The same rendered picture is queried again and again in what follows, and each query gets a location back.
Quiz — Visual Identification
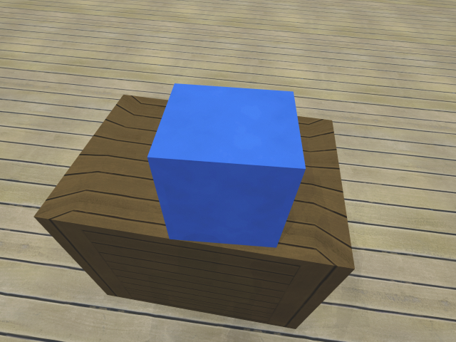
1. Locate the pedestal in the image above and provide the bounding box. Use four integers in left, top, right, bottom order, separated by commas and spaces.
34, 95, 355, 329

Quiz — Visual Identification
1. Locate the carton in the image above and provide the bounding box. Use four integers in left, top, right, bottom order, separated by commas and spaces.
147, 83, 306, 248

